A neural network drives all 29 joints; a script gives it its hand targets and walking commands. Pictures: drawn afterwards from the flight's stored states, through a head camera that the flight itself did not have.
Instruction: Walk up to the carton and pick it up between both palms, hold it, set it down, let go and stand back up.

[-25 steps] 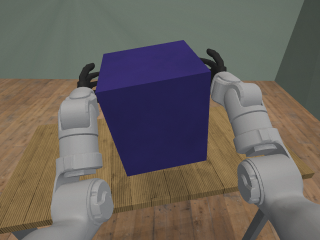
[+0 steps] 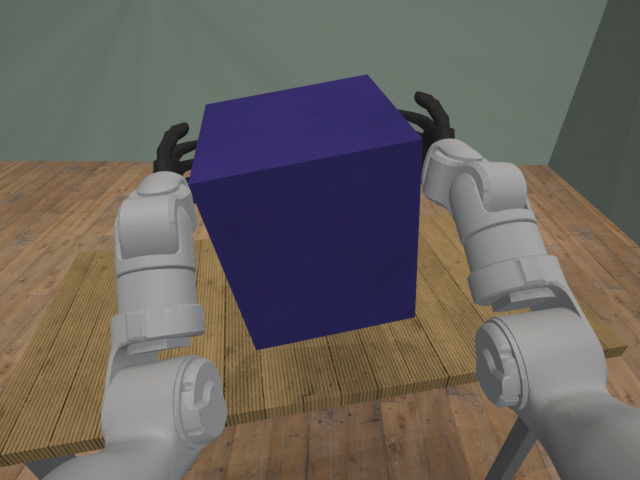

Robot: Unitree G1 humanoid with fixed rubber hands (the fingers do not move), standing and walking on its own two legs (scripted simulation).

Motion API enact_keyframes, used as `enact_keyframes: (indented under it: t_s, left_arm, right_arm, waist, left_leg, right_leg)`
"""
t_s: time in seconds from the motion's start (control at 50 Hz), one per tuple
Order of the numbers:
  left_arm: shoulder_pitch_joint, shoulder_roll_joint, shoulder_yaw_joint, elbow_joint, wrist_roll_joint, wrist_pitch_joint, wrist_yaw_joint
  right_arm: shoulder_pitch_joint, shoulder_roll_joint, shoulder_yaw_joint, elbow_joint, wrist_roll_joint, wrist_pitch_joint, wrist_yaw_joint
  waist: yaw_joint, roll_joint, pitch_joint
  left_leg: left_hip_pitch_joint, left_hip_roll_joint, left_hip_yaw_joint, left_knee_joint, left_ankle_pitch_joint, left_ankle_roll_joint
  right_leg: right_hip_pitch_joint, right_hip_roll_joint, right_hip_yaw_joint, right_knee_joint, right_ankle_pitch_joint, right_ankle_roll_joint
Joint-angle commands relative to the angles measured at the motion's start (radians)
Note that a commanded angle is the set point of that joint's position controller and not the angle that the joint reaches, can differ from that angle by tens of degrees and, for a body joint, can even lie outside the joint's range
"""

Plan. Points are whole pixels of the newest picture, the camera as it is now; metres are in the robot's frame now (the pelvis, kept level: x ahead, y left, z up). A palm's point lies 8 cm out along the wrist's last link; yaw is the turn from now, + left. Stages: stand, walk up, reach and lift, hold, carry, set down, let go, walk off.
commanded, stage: hold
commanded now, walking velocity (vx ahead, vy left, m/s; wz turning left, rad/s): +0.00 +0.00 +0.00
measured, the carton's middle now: (311, 212) +0.39 +0.00 +0.22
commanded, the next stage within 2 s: none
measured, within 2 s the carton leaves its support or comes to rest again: neither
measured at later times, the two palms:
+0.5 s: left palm (174, 189) +0.37 +0.15 +0.27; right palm (432, 157) +0.38 -0.15 +0.30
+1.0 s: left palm (174, 189) +0.37 +0.15 +0.27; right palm (432, 158) +0.38 -0.15 +0.30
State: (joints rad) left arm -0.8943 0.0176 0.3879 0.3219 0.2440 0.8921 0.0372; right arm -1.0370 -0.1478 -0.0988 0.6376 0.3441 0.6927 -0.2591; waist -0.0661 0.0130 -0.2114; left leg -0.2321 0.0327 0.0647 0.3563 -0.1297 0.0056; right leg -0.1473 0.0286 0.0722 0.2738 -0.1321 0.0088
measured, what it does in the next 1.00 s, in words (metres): stands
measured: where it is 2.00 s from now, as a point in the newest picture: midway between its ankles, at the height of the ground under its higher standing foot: outside the picture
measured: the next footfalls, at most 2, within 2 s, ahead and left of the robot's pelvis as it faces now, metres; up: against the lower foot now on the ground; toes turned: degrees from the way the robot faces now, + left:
none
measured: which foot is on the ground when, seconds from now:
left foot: down 0.00-1.00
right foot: down 0.00-1.00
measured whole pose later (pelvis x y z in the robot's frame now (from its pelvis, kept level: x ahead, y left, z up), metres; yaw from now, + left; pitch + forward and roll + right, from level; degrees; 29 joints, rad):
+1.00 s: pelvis +0.00 +0.00 +0.00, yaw +0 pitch +0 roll -1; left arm -0.89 0.02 0.39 0.32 0.24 0.90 0.04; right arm -1.04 -0.14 -0.10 0.65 0.35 0.68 -0.26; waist -0.07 0.01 -0.21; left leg -0.23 0.03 0.06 0.35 -0.13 0.01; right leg -0.15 0.03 0.07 0.27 -0.13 0.01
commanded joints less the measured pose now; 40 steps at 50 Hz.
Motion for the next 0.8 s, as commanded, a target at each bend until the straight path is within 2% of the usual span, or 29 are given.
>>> enact_keyframes:
  t_s: [0.0, 0.02, 0.04, 0.1, 0.14, 0.16, 0.18, 0.2, 0.22, 0.24, 0.26, 0.34, 0.36, 0.38, 0.4, 0.42, 0.46, 0.48, 0.5, 0.52, 0.54, 0.56, 0.58, 0.6, 0.62, 0.66, 0.7, 0.76, 0.78]
  left_arm:
    - [-0.712, -0.436, -0.413, -0.155, -0.159, -0.062, -0.198]
    - [-0.762, -0.442, -0.438, -0.139, -0.18, -0.067, -0.196]
    - [-0.809, -0.456, -0.445, -0.134, -0.196, -0.073, -0.19]
    - [-0.806, -0.456, -0.446, -0.11, -0.203, -0.081, -0.183]
    - [-0.793, -0.471, -0.468, -0.175, -0.216, -0.08, -0.177]
    - [-0.753, -0.459, -0.452, -0.153, -0.189, -0.069, -0.176]
    - [-0.668, -0.414, -0.387, -0.062, -0.161, -0.061, -0.19]
    - [-0.652, -0.434, -0.402, -0.1, -0.173, -0.062, -0.197]
    - [-0.659, -0.445, -0.409, -0.091, -0.165, -0.06, -0.203]
    - [-0.667, -0.457, -0.426, -0.152, -0.172, -0.059, -0.204]
    - [-0.714, -0.415, -0.391, -0.095, -0.144, -0.055, -0.206]
    - [-0.729, -0.411, -0.397, -0.122, -0.181, -0.069, -0.213]
    - [-0.726, -0.43, -0.439, -0.201, -0.194, -0.066, -0.205]
    - [-0.732, -0.432, -0.424, -0.155, -0.183, -0.061, -0.206]
    - [-0.734, -0.421, -0.423, -0.14, -0.183, -0.066, -0.206]
    - [-0.711, -0.433, -0.431, -0.209, -0.191, -0.064, -0.201]
    - [-0.74, -0.419, -0.387, -0.128, -0.162, -0.068, -0.2]
    - [-0.754, -0.42, -0.418, -0.161, -0.188, -0.067, -0.196]
    - [-0.728, -0.43, -0.43, -0.18, -0.197, -0.072, -0.198]
    - [-0.742, -0.415, -0.442, -0.183, -0.179, -0.067, -0.197]
    - [-0.79, -0.421, -0.42, -0.141, -0.178, -0.068, -0.2]
    - [-0.717, -0.432, -0.428, -0.191, -0.192, -0.062, -0.2]
    - [-0.737, -0.43, -0.426, -0.183, -0.193, -0.064, -0.199]
    - [-0.753, -0.422, -0.423, -0.146, -0.192, -0.066, -0.2]
    - [-0.746, -0.419, -0.423, -0.123, -0.178, -0.059, -0.199]
    - [-0.737, -0.453, -0.46, -0.24, -0.208, -0.06, -0.19]
    - [-0.746, -0.42, -0.408, -0.12, -0.178, -0.057, -0.199]
    - [-0.738, -0.433, -0.432, -0.167, -0.186, -0.066, -0.194]
    - [-0.784, -0.431, -0.413, -0.138, -0.177, -0.068, -0.192]
  right_arm:
    - [-0.625, 0.547, 0.297, -0.13, 0.162, -0.02, 0.165]
    - [-0.658, 0.53, 0.274, -0.131, 0.148, -0.015, 0.165]
    - [-0.722, 0.558, 0.281, -0.186, 0.155, -0.032, 0.169]
    - [-0.749, 0.548, 0.262, -0.175, 0.141, -0.048, 0.171]
    - [-0.698, 0.558, 0.28, -0.187, 0.16, -0.045, 0.169]
    - [-0.662, 0.545, 0.277, -0.156, 0.155, -0.039, 0.164]
    - [-0.668, 0.529, 0.275, -0.131, 0.14, -0.03, 0.156]
    - [-0.664, 0.541, 0.301, -0.195, 0.155, -0.036, 0.151]
    - [-0.612, 0.524, 0.29, -0.151, 0.149, -0.024, 0.146]
    - [-0.605, 0.533, 0.297, -0.176, 0.165, -0.023, 0.144]
    - [-0.646, 0.529, 0.289, -0.117, 0.149, -0.016, 0.152]
    - [-0.692, 0.565, 0.31, -0.197, 0.174, -0.024, 0.14]
    - [-0.649, 0.562, 0.318, -0.211, 0.187, -0.027, 0.137]
    - [-0.666, 0.552, 0.302, -0.207, 0.177, -0.024, 0.136]
    - [-0.712, 0.555, 0.298, -0.224, 0.18, -0.032, 0.14]
    - [-0.655, 0.577, 0.343, -0.268, 0.192, -0.032, 0.135]
    - [-0.654, 0.573, 0.31, -0.16, 0.165, -0.016, 0.137]
    - [-0.681, 0.574, 0.333, -0.217, 0.185, -0.017, 0.14]
    - [-0.645, 0.567, 0.314, -0.196, 0.175, -0.016, 0.139]
    - [-0.627, 0.542, 0.301, -0.159, 0.172, -0.012, 0.141]
    - [-0.678, 0.554, 0.29, -0.144, 0.168, -0.011, 0.143]
    - [-0.649, 0.571, 0.324, -0.21, 0.186, -0.02, 0.141]
    - [-0.658, 0.564, 0.315, -0.185, 0.186, -0.013, 0.137]
    - [-0.69, 0.564, 0.319, -0.2, 0.179, -0.017, 0.142]
    - [-0.679, 0.551, 0.303, -0.164, 0.175, -0.016, 0.141]
    - [-0.653, 0.569, 0.329, -0.236, 0.199, -0.023, 0.141]
    - [-0.669, 0.547, 0.294, -0.152, 0.164, -0.008, 0.143]
    - [-0.681, 0.563, 0.303, -0.182, 0.185, -0.025, 0.151]
    - [-0.701, 0.554, 0.273, -0.14, 0.163, -0.025, 0.157]
  waist:
    - [-0.032, 0.051, -0.267]
    - [-0.065, 0.068, -0.26]
    - [-0.055, 0.026, -0.298]
    - [-0.05, 0.048, -0.28]
    - [-0.069, 0.06, -0.339]
    - [-0.057, 0.059, -0.271]
    - [-0.035, 0.013, -0.202]
    - [-0.047, -0.007, -0.289]
    - [-0.082, 0.031, -0.241]
    - [-0.075, 0.046, -0.273]
    - [-0.047, 0.042, -0.211]
    - [-0.044, -0.007, -0.276]
    - [-0.065, 0.037, -0.335]
    - [-0.068, 0.026, -0.267]
    - [-0.047, 0.011, -0.295]
    - [-0.044, 0.016, -0.358]
    - [-0.042, 0.015, -0.25]
    - [-0.039, 0.011, -0.31]
    - [-0.062, 0.029, -0.316]
    - [-0.058, 0.057, -0.259]
    - [-0.05, 0.036, -0.252]
    - [-0.042, 0.034, -0.294]
    - [-0.051, 0.021, -0.275]
    - [-0.039, 0.001, -0.264]
    - [-0.045, 0.032, -0.255]
    - [-0.041, 0.049, -0.353]
    - [-0.041, 0.003, -0.235]
    - [-0.039, 0.039, -0.31]
    - [-0.036, 0.059, -0.241]
  left_leg:
    - [0.189, -0.034, -0.061, -0.073, 0.036, -0.078]
    - [0.173, -0.035, -0.066, -0.063, 0.0, -0.081]
    - [0.166, -0.039, -0.064, -0.05, 0.018, -0.08]
    - [0.145, -0.035, -0.07, -0.064, -0.032, -0.083]
    - [0.186, -0.048, -0.066, -0.034, 0.059, -0.084]
    - [0.168, -0.043, -0.071, -0.042, 0.041, -0.082]
    - [0.158, -0.048, -0.062, -0.05, 0.014, -0.059]
    - [0.179, -0.054, -0.057, -0.043, 0.079, -0.055]
    - [0.179, -0.054, -0.067, -0.05, 0.052, -0.071]
    - [0.184, -0.052, -0.06, -0.046, 0.069, -0.079]
    - [0.17, -0.051, -0.06, -0.064, -0.008, -0.068]
    - [0.16, -0.056, -0.058, -0.048, 0.021, -0.059]
    - [0.189, -0.057, -0.064, -0.036, 0.082, -0.071]
    - [0.148, -0.062, -0.062, -0.045, 0.014, -0.069]
    - [0.168, -0.052, -0.065, -0.048, 0.032, -0.06]
    - [0.193, -0.062, -0.063, -0.022, 0.101, -0.062]
    - [0.161, -0.065, -0.054, -0.054, 0.008, -0.059]
    - [0.183, -0.066, -0.057, -0.043, 0.021, -0.06]
    - [0.193, -0.058, -0.056, -0.036, 0.058, -0.069]
    - [0.18, -0.053, -0.063, -0.041, 0.051, -0.082]
    - [0.151, -0.062, -0.052, -0.049, -0.024, -0.074]
    - [0.18, -0.058, -0.059, -0.042, 0.063, -0.067]
    - [0.173, -0.054, -0.063, -0.048, 0.049, -0.071]
    - [0.165, -0.051, -0.063, -0.048, 0.029, -0.07]
    - [0.173, -0.052, -0.06, -0.042, 0.029, -0.071]
    - [0.205, -0.055, -0.058, -0.027, 0.111, -0.079]
    - [0.158, -0.049, -0.061, -0.058, -0.006, -0.068]
    - [0.181, -0.047, -0.058, -0.048, 0.044, -0.07]
    - [0.148, -0.044, -0.055, -0.058, 0.0, -0.073]
  right_leg:
    - [0.148, 0.057, -0.038, -0.016, 0.094, -0.007]
    - [0.14, 0.05, -0.034, -0.017, 0.077, -0.014]
    - [0.146, 0.055, -0.038, -0.012, 0.085, -0.006]
    - [0.122, 0.047, -0.039, -0.016, 0.052, -0.004]
    - [0.15, 0.054, -0.043, -0.004, 0.153, 0.0]
    - [0.158, 0.047, -0.033, -0.007, 0.157, 0.0]
    - [0.159, 0.038, -0.036, -0.024, 0.124, 0.011]
    - [0.214, 0.047, -0.03, -0.011, 0.223, 0.013]
    - [0.179, 0.045, -0.034, -0.016, 0.193, 0.006]
    - [0.212, 0.045, -0.034, -0.009, 0.214, 0.002]
    - [0.162, 0.041, -0.04, -0.03, 0.093, 0.007]
    - [0.181, 0.034, -0.021, -0.015, 0.201, 0.014]
    - [0.216, 0.037, -0.032, 0.006, 0.264, 0.012]
    - [0.193, 0.037, -0.028, -0.007, 0.211, 0.016]
    - [0.183, 0.044, -0.035, -0.01, 0.168, 0.011]
    - [0.228, 0.034, -0.027, 0.011, 0.306, 0.023]
    - [0.164, 0.04, -0.037, -0.011, 0.163, 0.024]
    - [0.18, 0.039, -0.037, -0.001, 0.199, 0.018]
    - [0.191, 0.041, -0.035, 0.006, 0.243, 0.016]
    - [0.168, 0.039, -0.033, -0.001, 0.2, 0.01]
    - [0.16, 0.037, -0.037, -0.012, 0.126, 0.014]
    - [0.186, 0.035, -0.035, 0.0, 0.216, 0.017]
    - [0.181, 0.039, -0.027, -0.011, 0.218, 0.013]
    - [0.171, 0.042, -0.031, -0.005, 0.196, 0.011]
    - [0.143, 0.05, -0.036, -0.012, 0.131, 0.012]
    - [0.215, 0.051, -0.033, 0.005, 0.238, 0.006]
    - [0.145, 0.045, -0.038, -0.015, 0.115, 0.008]
    - [0.166, 0.052, -0.035, -0.004, 0.145, 0.001]
    - [0.137, 0.043, -0.036, -0.01, 0.088, -0.001]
